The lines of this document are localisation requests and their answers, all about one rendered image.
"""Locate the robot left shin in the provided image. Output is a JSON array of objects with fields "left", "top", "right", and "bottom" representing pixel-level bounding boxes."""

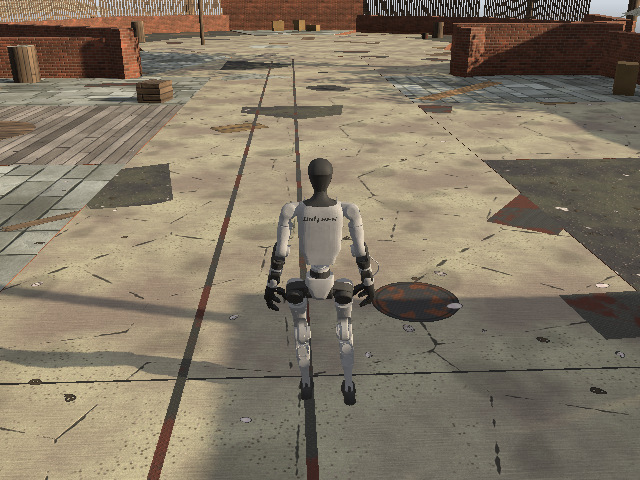
[{"left": 294, "top": 327, "right": 310, "bottom": 388}]

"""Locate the left robot foot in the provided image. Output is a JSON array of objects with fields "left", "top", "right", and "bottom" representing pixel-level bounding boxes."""
[{"left": 300, "top": 376, "right": 314, "bottom": 400}]

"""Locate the robot right forearm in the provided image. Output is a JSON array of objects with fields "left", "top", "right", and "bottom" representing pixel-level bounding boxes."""
[{"left": 356, "top": 242, "right": 374, "bottom": 286}]

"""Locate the robot right hand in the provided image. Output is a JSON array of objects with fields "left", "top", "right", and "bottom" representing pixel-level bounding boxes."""
[{"left": 353, "top": 282, "right": 376, "bottom": 307}]

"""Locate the robot left hand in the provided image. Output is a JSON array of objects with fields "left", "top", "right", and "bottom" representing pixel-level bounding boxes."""
[{"left": 264, "top": 286, "right": 287, "bottom": 311}]

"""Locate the robot left forearm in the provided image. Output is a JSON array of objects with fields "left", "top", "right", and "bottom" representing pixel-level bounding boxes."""
[{"left": 267, "top": 242, "right": 285, "bottom": 288}]

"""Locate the robot left upper arm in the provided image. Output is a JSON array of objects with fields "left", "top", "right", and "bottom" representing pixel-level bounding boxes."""
[{"left": 275, "top": 202, "right": 300, "bottom": 258}]

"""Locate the robot right upper arm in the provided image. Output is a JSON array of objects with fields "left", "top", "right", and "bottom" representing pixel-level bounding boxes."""
[{"left": 341, "top": 202, "right": 366, "bottom": 257}]

